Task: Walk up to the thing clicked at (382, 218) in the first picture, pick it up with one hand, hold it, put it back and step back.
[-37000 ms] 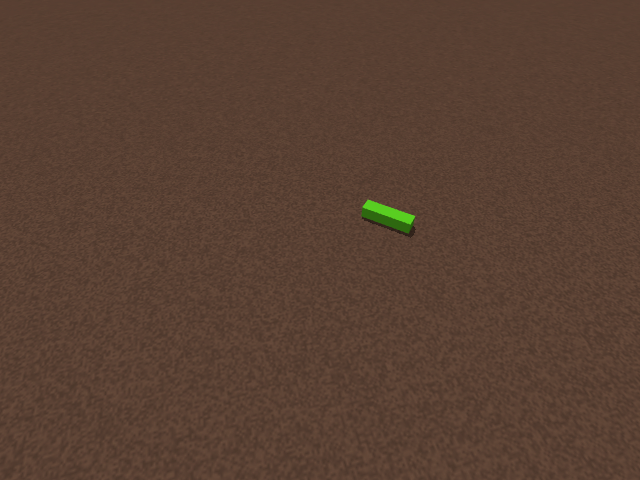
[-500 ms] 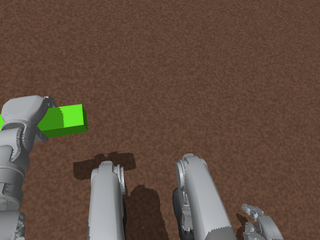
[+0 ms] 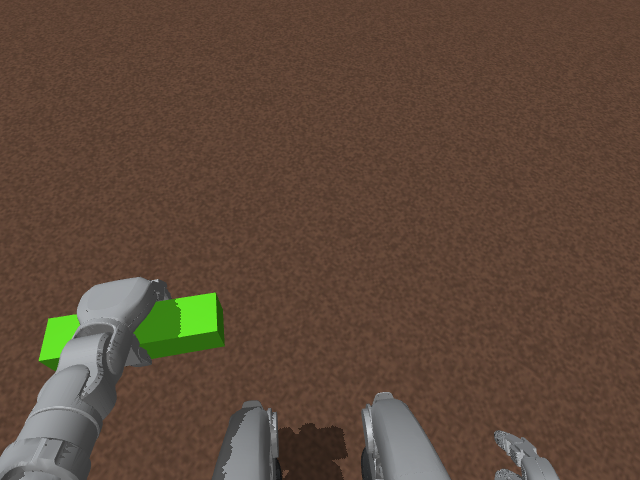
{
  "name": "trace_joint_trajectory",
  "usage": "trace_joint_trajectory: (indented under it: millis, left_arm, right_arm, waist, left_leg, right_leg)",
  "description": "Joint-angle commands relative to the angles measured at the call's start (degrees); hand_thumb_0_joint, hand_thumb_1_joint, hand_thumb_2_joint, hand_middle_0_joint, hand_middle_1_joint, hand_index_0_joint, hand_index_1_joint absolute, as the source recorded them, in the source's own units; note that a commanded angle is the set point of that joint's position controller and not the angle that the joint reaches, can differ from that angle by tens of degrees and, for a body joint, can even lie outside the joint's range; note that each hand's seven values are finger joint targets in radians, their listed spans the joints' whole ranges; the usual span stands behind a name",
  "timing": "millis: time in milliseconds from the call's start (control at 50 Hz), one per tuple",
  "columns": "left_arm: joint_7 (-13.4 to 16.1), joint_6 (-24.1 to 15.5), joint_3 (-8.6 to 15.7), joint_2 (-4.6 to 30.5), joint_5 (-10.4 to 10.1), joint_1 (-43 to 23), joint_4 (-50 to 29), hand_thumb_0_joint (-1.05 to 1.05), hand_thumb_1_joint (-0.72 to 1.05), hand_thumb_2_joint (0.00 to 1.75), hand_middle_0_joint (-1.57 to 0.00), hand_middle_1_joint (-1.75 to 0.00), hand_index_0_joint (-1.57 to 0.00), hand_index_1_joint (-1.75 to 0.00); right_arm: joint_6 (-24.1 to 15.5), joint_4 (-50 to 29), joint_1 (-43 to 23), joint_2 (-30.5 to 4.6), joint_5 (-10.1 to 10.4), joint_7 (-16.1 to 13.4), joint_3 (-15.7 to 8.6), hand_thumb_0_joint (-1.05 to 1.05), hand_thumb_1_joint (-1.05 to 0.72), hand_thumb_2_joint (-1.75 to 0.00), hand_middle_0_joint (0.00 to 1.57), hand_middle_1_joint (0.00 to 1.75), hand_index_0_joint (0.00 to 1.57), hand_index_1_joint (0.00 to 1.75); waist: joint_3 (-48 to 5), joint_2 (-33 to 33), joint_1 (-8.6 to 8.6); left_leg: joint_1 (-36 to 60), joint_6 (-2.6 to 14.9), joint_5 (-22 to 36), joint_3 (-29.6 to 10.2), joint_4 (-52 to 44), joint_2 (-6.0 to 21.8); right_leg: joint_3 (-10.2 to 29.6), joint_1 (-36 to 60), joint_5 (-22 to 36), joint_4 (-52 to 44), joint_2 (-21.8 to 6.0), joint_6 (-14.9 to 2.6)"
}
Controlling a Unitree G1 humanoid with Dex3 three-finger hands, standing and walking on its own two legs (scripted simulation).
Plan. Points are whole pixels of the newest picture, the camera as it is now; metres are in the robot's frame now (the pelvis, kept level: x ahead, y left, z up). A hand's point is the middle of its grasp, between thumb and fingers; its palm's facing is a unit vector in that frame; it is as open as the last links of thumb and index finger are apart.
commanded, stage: lift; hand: left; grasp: from above
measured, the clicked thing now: (139, 332) +0.35 +0.25 -0.11
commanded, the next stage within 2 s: hold in 0.54 s
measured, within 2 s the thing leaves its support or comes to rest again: neither
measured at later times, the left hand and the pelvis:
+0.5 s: hand (133, 288) +0.36 +0.22 +0.02, palm faces -0.44 -0.11 -0.89, open 9.1 cm; pelvis +0.04 +0.00 +0.09, yaw +0 degrees
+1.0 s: hand (117, 265) +0.37 +0.22 +0.06, palm faces -0.44 -0.09 -0.89, open 9.1 cm; pelvis +0.06 +0.00 +0.12, yaw +0 degrees
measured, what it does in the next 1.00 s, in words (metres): rises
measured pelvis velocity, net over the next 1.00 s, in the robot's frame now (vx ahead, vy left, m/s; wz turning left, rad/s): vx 0.06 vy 0.00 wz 0.00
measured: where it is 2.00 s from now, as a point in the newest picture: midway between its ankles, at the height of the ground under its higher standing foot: outside the picture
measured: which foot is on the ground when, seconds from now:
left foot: down 0.00-1.00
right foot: down 0.00-1.00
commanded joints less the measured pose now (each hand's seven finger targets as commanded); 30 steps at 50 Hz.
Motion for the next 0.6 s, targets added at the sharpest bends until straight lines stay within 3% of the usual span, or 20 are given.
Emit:
trace_joint_trajectory:
  millis: [0, 20, 40, 100, 120, 220, 260, 340, 400, 480, 500, 580]
  left_arm:
    - [4.15, -1.27, 3.21, 9.85, 0.16, -18.94, -11.21, 0.0, 0.71, 0.67, -1.01, -0.7, -1.04, -0.67]
    - [5.08, -1.27, 5.12, 11.1, 0.32, -17.76, -10.08, 0.0, 0.69, 0.65, -1.0, -0.66, -1.02, -0.63]
    - [5.7, -1.4, 3.87, 10.24, 0.85, -19.06, -10.61, 0.0, 0.69, 0.65, -0.99, -0.69, -1.02, -0.66]
    - [7.77, -0.59, 4.02, 9.98, 1.87, -19.12, -9.66, 0.0, 0.69, 0.69, -0.99, -0.71, -1.02, -0.68]
    - [8.34, -0.29, 2.72, 9.18, 1.89, -20.72, -9.9, 0.0, 0.71, 0.71, -1.0, -0.73, -1.03, -0.69]
    - [10.02, 2.07, 3.47, 9.76, 1.5, -19.67, -6.2, 0.0, 0.75, 0.78, -1.05, -0.73, -1.07, -0.71]
    - [9.74, 2.84, 2.17, 8.05, 1.2, -19.13, -5.25, 0.0, 0.74, 0.75, -1.04, -0.72, -1.07, -0.7]
    - [8.69, 3.75, 1.81, 7.42, 1.18, -17.24, -3.0, 0.0, 0.73, 0.77, -1.06, -0.7, -1.07, -0.69]
    - [8.04, 3.88, 0.09, 5.29, 0.61, -17.77, -2.79, 0.0, 0.72, 0.77, -1.05, -0.7, -1.06, -0.69]
    - [7.59, 3.39, 0.29, 5.44, 0.72, -16.57, -2.91, 0.0, 0.69, 0.78, -1.04, -0.69, -1.05, -0.68]
    - [7.47, 3.07, 0.1, 4.93, 0.58, -17.46, -3.69, 0.0, 0.69, 0.76, -1.03, -0.69, -1.04, -0.68]
    - [7.8, 2.64, 0.63, 5.68, 1.31, -18.0, -5.31, 0.0, 0.73, 0.77, -1.06, -0.7, -1.08, -0.68]
  right_arm:
    - [-3.39, -4.55, 1.51, -8.93, 0.11, -1.16, -3.46, 0.0, -0.9, -0.9, 0.2, 0.3, 0.2, 0.3]
    - [-3.63, -4.13, 1.8, -9.22, 0.07, -1.16, -3.69, 0.0, -0.9, -0.9, 0.2, 0.3, 0.2, 0.3]
    - [-3.77, -3.8, 1.88, -8.86, 0.07, -1.22, -3.66, 0.0, -0.9, -0.9, 0.2, 0.3, 0.2, 0.3]
    - [-4.07, -2.74, 2.98, -8.95, -0.15, -1.22, -3.66, 0.0, -0.89, -0.9, 0.2, 0.3, 0.2, 0.3]
    - [-4.2, -2.59, 2.85, -8.69, -0.12, -1.24, -3.63, 0.0, -0.89, -0.9, 0.2, 0.3, 0.2, 0.3]
    - [-4.02, -1.86, 3.06, -8.71, -0.28, -1.14, -3.78, 0.0, -0.89, -0.9, 0.2, 0.3, 0.2, 0.3]
    - [-3.93, -1.39, 3.24, -8.62, -0.38, -1.04, -3.73, 0.0, -0.89, -0.9, 0.2, 0.3, 0.2, 0.3]
    - [-3.48, -1.41, 3.76, -8.78, -0.32, -0.75, -4.04, 0.0, -0.9, -0.9, 0.2, 0.3, 0.2, 0.3]
    - [-3.35, -1.9, 3.28, -8.52, -0.32, -0.55, -4.0, 0.0, -0.9, -0.9, 0.2, 0.3, 0.2, 0.3]
    - [-3.23, -2.82, 2.77, -8.54, -0.18, -0.47, -4.21, 0.0, -0.89, -0.9, 0.2, 0.3, 0.2, 0.3]
    - [-3.3, -2.92, 2.94, -8.56, -0.19, -0.42, -4.25, 0.0, -0.89, -0.9, 0.2, 0.3, 0.2, 0.3]
    - [-3.21, -2.94, 2.81, -8.84, -0.2, -0.49, -4.51, 0.0, -0.89, -0.9, 0.2, 0.3, 0.2, 0.3]
  waist:
    - [-18.94, 5.17, -0.93]
    - [-19.27, 4.71, 0.11]
    - [-19.23, 4.89, -0.17]
    - [-19.73, 4.28, -0.01]
    - [-19.01, 3.9, -0.35]
    - [-16.25, 2.01, 0.4]
    - [-16.58, 1.25, 0.38]
    - [-16.53, 1.34, 1.28]
    - [-14.58, 1.34, 1.05]
    - [-12.0, 0.95, 1.65]
    - [-12.2, 1.12, 1.06]
    - [-13.33, 1.37, 1.47]
  left_leg:
    - [22.47, 0.48, 0.24, -0.63, -20.03, -1.09]
    - [24.17, 0.36, 1.1, -0.83, -21.1, -1.02]
    - [25.22, 0.3, 2.2, -0.36, -21.92, -1.21]
    - [29.12, 0.15, 7.38, 0.68, -23.76, -1.47]
    - [29.47, 0.19, 8.11, 0.97, -24.36, -1.68]
    - [32.99, 0.37, 10.75, 2.46, -28.27, -2.42]
    - [35.07, 0.41, 13.48, 2.41, -29.52, -2.4]
    - [39.01, 0.25, 18.09, 2.78, -32.19, -2.5]
    - [41.35, 0.11, 18.83, 2.66, -34.69, -2.43]
    - [42.62, 0.18, 18.4, 2.93, -37.72, -2.66]
    - [43.46, 0.04, 18.12, 2.79, -38.42, -2.55]
    - [47.29, -0.26, 21.91, 2.55, -40.11, -2.31]
  right_leg:
    - [-0.94, 13.33, 2.2, -15.96, 2.0, -3.31]
    - [-0.9, 15.05, 2.82, -16.72, 1.88, -3.21]
    - [-0.77, 16.08, 3.71, -18.07, 1.97, -3.28]
    - [-0.56, 20.57, 7.75, -20.96, 1.98, -3.29]
    - [-0.53, 21.65, 8.27, -22.19, 2.08, -3.23]
    - [0.63, 27.68, 10.21, -28.33, 1.81, -2.76]
    - [0.77, 30.54, 13.33, -29.63, 1.72, -2.41]
    - [0.61, 34.1, 18.0, -31.84, 1.57, -2.37]
    - [0.21, 35.56, 18.23, -33.89, 1.62, -2.49]
    - [0.51, 37.82, 17.69, -36.89, 1.51, -2.48]
    - [0.36, 37.68, 17.1, -37.15, 1.59, -2.59]
    - [0.14, 39.82, 19.91, -38.19, 1.72, -2.7]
